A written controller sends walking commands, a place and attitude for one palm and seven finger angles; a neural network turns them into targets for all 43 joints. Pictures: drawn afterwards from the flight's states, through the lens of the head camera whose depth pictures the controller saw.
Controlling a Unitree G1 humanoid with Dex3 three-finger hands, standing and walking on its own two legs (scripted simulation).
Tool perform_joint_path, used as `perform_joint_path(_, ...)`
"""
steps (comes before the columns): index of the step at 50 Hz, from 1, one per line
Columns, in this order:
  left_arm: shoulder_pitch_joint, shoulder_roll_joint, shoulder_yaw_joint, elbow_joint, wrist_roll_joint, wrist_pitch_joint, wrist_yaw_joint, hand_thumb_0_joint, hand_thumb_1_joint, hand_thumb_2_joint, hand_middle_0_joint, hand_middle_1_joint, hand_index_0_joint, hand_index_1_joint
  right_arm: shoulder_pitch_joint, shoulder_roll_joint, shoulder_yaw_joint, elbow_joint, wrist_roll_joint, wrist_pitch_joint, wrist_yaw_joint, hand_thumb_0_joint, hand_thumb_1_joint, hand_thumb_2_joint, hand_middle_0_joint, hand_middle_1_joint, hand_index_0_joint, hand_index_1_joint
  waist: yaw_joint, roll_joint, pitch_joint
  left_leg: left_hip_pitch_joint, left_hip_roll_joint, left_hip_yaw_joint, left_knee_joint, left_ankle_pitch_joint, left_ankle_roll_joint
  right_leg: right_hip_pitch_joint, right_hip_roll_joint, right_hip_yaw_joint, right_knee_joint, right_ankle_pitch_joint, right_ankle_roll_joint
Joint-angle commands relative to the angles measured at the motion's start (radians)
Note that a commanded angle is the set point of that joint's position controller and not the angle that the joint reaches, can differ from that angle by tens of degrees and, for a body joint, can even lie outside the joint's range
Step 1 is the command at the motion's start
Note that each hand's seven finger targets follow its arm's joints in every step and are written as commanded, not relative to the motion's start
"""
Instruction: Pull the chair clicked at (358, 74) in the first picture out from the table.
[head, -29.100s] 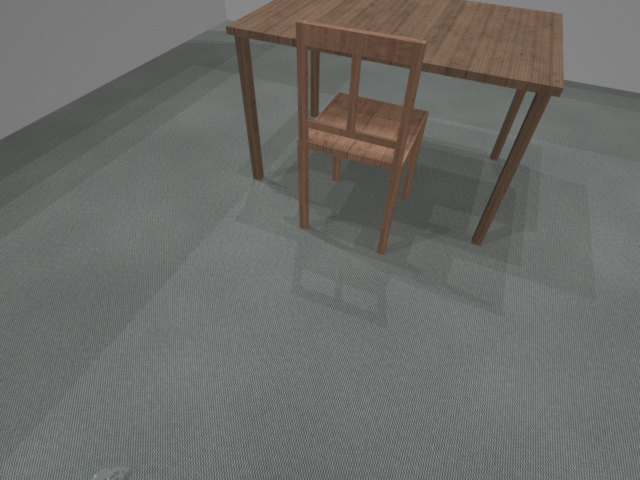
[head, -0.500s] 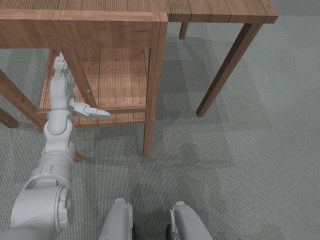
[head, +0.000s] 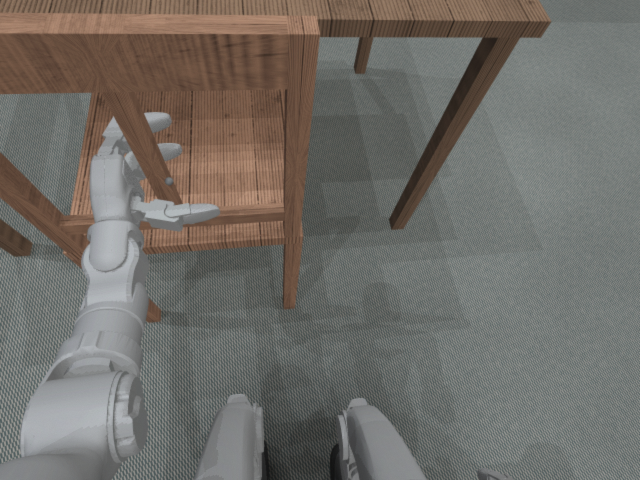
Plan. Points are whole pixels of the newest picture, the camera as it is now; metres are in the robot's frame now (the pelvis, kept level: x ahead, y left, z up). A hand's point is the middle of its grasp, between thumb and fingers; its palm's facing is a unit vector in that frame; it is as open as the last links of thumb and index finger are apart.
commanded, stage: hook a spindle and tug to test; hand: left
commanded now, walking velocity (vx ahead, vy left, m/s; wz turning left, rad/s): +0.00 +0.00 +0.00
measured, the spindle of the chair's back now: (152, 163) +0.50 +0.19 +0.03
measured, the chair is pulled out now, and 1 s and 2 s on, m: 0.00 0.03 0.18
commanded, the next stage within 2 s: step backward, pulling the chair out in 0.98 s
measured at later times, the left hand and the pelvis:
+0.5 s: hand (168, 184) +0.47 +0.17 +0.03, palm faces +0.10 -0.99 +0.00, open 5.6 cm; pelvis +0.01 +0.00 +0.01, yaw +0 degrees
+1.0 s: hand (163, 207) +0.43 +0.17 +0.03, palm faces +0.07 -1.00 +0.00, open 5.7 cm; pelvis +0.02 +0.01 +0.01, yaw +0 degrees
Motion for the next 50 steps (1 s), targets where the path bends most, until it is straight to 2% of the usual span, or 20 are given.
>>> perform_joint_path(1, -0.356, 0.166, -0.006, -0.160, 0.011, -0.061, 0.000, 0.000, 0.172, 0.588, -0.500, -1.450, -0.500, -1.450, 0.119, -0.175, -0.062, -0.058, 0.001, -0.013, -0.008, 0.000, -0.900, -0.900, 0.200, 0.300, 0.200, 0.300, -0.020, 0.063, -0.453, 0.447, -0.010, -0.041, -0.133, 0.312, -0.004, 0.131, 0.002, 0.007, -0.172, 0.292, -0.024)
perform_joint_path(4, -0.362, 0.182, 0.004, -0.195, 0.004, -0.058, -0.005, 0.000, 0.340, 0.660, -0.500, -1.450, -0.500, -1.450, 0.117, -0.178, -0.065, -0.068, 0.002, -0.014, -0.008, 0.000, -0.900, -0.900, 0.200, 0.300, 0.200, 0.300, -0.007, 0.081, -0.467, 0.455, -0.012, -0.037, -0.142, 0.304, -0.005, 0.153, 0.001, 0.013, -0.181, 0.291, -0.027)
perform_joint_path(9, -0.368, 0.122, -0.040, -0.216, -0.009, -0.062, -0.007, 0.000, 0.620, 0.780, -0.500, -1.450, -0.500, -1.450, 0.117, -0.175, -0.069, -0.060, 0.004, -0.017, -0.006, 0.000, -0.900, -0.900, 0.200, 0.300, 0.200, 0.300, -0.020, 0.087, -0.465, 0.507, -0.007, -0.048, -0.145, 0.336, -0.009, 0.116, 0.002, 0.001, -0.182, 0.296, -0.028)
perform_joint_path(14, -0.335, 0.157, -0.010, -0.222, 0.000, -0.071, 0.000, 0.000, 0.900, 0.900, -0.500, -1.450, -0.500, -1.450, 0.119, -0.175, -0.069, -0.061, 0.002, -0.017, -0.003, 0.000, -0.900, -0.900, 0.200, 0.300, 0.200, 0.300, -0.004, 0.066, -0.485, 0.484, -0.012, -0.040, -0.144, 0.337, -0.006, 0.157, 0.003, 0.007, -0.180, 0.311, -0.027)
perform_joint_path(16, -0.326, 0.156, -0.014, -0.230, 0.003, -0.077, 0.001, 0.000, 0.900, 0.900, -0.500, -1.450, -0.500, -1.450, 0.117, -0.175, -0.069, -0.063, 0.002, -0.018, -0.004, 0.000, -0.900, -0.900, 0.200, 0.300, 0.200, 0.300, -0.002, 0.079, -0.489, 0.503, -0.009, -0.043, -0.146, 0.358, -0.009, 0.146, 0.003, 0.005, -0.173, 0.322, -0.029)
perform_joint_path(17, -0.313, 0.119, -0.037, -0.238, -0.004, -0.076, -0.002, 0.000, 0.900, 0.900, -0.500, -1.450, -0.500, -1.450, 0.113, -0.169, -0.070, -0.066, 0.002, -0.019, -0.002, 0.000, -0.900, -0.900, 0.200, 0.300, 0.200, 0.300, -0.004, 0.088, -0.489, 0.510, -0.011, -0.037, -0.145, 0.361, -0.008, 0.149, 0.003, 0.006, -0.179, 0.329, -0.028)
perform_joint_path(19, -0.256, 0.134, -0.022, -0.273, -0.009, -0.075, -0.004, 0.000, 0.900, 0.900, -0.500, -1.450, -0.500, -1.450, 0.112, -0.171, -0.073, -0.075, 0.004, -0.017, 0.001, 0.000, -0.900, -0.900, 0.200, 0.300, 0.200, 0.300, 0.017, 0.094, -0.514, 0.533, -0.009, -0.036, -0.152, 0.401, -0.012, 0.176, 0.004, 0.004, -0.176, 0.362, -0.031)
perform_joint_path(20, -0.235, 0.117, -0.037, -0.295, -0.013, -0.073, -0.005, 0.000, 0.900, 0.900, -0.500, -1.450, -0.500, -1.450, 0.110, -0.172, -0.074, -0.081, 0.005, -0.017, 0.003, 0.000, -0.900, -0.900, 0.200, 0.300, 0.200, 0.300, 0.016, 0.107, -0.525, 0.561, -0.006, -0.041, -0.155, 0.427, -0.015, 0.164, 0.005, 0.000, -0.171, 0.372, -0.034)
perform_joint_path(23, -0.183, 0.112, -0.035, -0.330, -0.022, -0.063, -0.002, 0.000, 0.900, 0.900, -0.500, -1.450, -0.500, -1.450, 0.101, -0.168, -0.075, -0.086, 0.009, -0.015, 0.005, 0.000, -0.900, -0.900, 0.200, 0.300, 0.200, 0.300, 0.022, 0.076, -0.515, 0.542, -0.008, -0.031, -0.159, 0.429, -0.012, 0.204, 0.005, 0.004, -0.184, 0.398, -0.029)
perform_joint_path(24, -0.140, 0.125, -0.027, -0.335, -0.020, -0.060, -0.001, 0.000, 0.900, 0.900, -0.500, -1.450, -0.500, -1.450, 0.102, -0.168, -0.075, -0.091, 0.011, -0.015, 0.006, 0.000, -0.900, -0.900, 0.200, 0.300, 0.200, 0.300, 0.035, 0.073, -0.511, 0.541, -0.007, -0.032, -0.166, 0.441, -0.015, 0.218, 0.006, 0.002, -0.182, 0.409, -0.032)
perform_joint_path(27, -0.109, 0.089, -0.053, -0.378, -0.026, -0.057, 0.001, 0.000, 0.900, 0.900, -0.500, -1.450, -0.500, -1.450, 0.094, -0.164, -0.074, -0.099, 0.013, -0.018, 0.009, 0.000, -0.900, -0.900, 0.200, 0.300, 0.200, 0.300, 0.032, 0.085, -0.498, 0.550, -0.006, -0.029, -0.168, 0.465, -0.016, 0.211, 0.004, 0.001, -0.180, 0.429, -0.030)
perform_joint_path(29, -0.077, 0.089, -0.046, -0.364, -0.031, -0.051, 0.004, 0.000, 0.900, 0.900, -0.500, -1.450, -0.500, -1.450, 0.091, -0.164, -0.075, -0.098, 0.015, -0.021, 0.009, 0.000, -0.900, -0.900, 0.200, 0.300, 0.200, 0.300, 0.027, 0.037, -0.461, 0.516, -0.008, -0.024, -0.169, 0.430, -0.012, 0.227, 0.005, 0.003, -0.192, 0.422, -0.026)
perform_joint_path(30, -0.078, 0.116, -0.030, -0.373, -0.030, -0.055, 0.007, 0.000, 0.900, 0.900, -0.500, -1.450, -0.500, -1.450, 0.095, -0.168, -0.073, -0.096, 0.013, -0.023, 0.007, 0.000, -0.900, -0.900, 0.200, 0.300, 0.200, 0.300, 0.031, 0.049, -0.455, 0.512, -0.008, -0.026, -0.171, 0.436, -0.013, 0.228, 0.005, 0.004, -0.186, 0.425, -0.028)
perform_joint_path(38, 0.055, 0.065, -0.054, -0.439, -0.046, -0.049, -0.002, 0.000, 0.900, 0.900, -0.500, -1.450, -0.500, -1.450, 0.076, -0.157, -0.077, -0.116, 0.017, -0.032, 0.010, 0.000, -0.900, -0.900, 0.200, 0.300, 0.200, 0.300, 0.053, 0.056, -0.472, 0.536, -0.009, -0.017, -0.173, 0.501, -0.019, 0.257, 0.001, 0.003, -0.180, 0.486, -0.027)
perform_joint_path(40, 0.059, 0.068, -0.059, -0.466, -0.048, -0.047, -0.003, 0.000, 0.900, 0.900, -0.500, -1.450, -0.500, -1.450, 0.072, -0.160, -0.077, -0.118, 0.017, -0.036, 0.010, 0.000, -0.900, -0.900, 0.200, 0.300, 0.200, 0.300, 0.055, 0.090, -0.471, 0.557, -0.008, -0.022, -0.172, 0.511, -0.021, 0.236, 0.000, 0.001, -0.176, 0.475, -0.030)
perform_joint_path(43, 0.062, 0.065, -0.058, -0.475, -0.057, -0.040, -0.004, 0.000, 0.900, 0.900, -0.500, -1.450, -0.500, -1.450, 0.064, -0.158, -0.076, -0.116, 0.018, -0.038, 0.007, 0.000, -0.900, -0.900, 0.200, 0.300, 0.200, 0.300, 0.047, 0.041, -0.457, 0.531, -0.008, -0.021, -0.170, 0.490, -0.019, 0.250, -0.001, 0.002, -0.179, 0.480, -0.025)
perform_joint_path(45, 0.109, 0.079, -0.043, -0.487, -0.058, -0.040, -0.006, 0.000, 0.900, 0.900, -0.500, -1.450, -0.500, -1.450, 0.062, -0.161, -0.078, -0.125, 0.020, -0.042, 0.005, 0.000, -0.900, -0.900, 0.200, 0.300, 0.200, 0.300, 0.060, 0.046, -0.470, 0.534, -0.008, -0.022, -0.172, 0.508, -0.019, 0.259, -0.001, 0.003, -0.172, 0.491, -0.028)
perform_joint_path(48, 0.074, 0.027, -0.095, -0.494, -0.055, -0.035, -0.009, 0.000, 0.900, 0.900, -0.500, -1.450, -0.500, -1.450, 0.054, -0.153, -0.077, -0.122, 0.021, -0.044, 0.004, 0.000, -0.900, -0.900, 0.200, 0.300, 0.200, 0.300, 0.043, 0.056, -0.443, 0.545, -0.006, -0.024, -0.170, 0.497, -0.022, 0.224, -0.003, -0.002, -0.175, 0.467, -0.025)
perform_joint_path(49, 0.069, 0.039, -0.080, -0.492, -0.056, -0.035, -0.004, 0.000, 0.900, 0.900, -0.500, -1.450, -0.500, -1.450, 0.054, -0.156, -0.078, -0.119, 0.020, -0.045, 0.002, 0.000, -0.900, -0.900, 0.200, 0.300, 0.200, 0.300, 0.044, 0.035, -0.445, 0.544, -0.005, -0.028, -0.169, 0.485, -0.022, 0.220, -0.002, -0.004, -0.175, 0.453, -0.024)
perform_joint_path(50, 0.044, 0.040, -0.089, -0.503, -0.052, -0.037, -0.003, 0.000, 0.900, 0.900, -0.500, -1.450, -0.500, -1.450, 0.055, -0.158, -0.078, -0.117, 0.019, -0.048, 0.000, 0.000, -0.900, -0.900, 0.200, 0.300, 0.200, 0.300, 0.040, 0.062, -0.448, 0.553, -0.005, -0.031, -0.166, 0.491, -0.022, 0.207, -0.003, -0.002, -0.171, 0.450, -0.026)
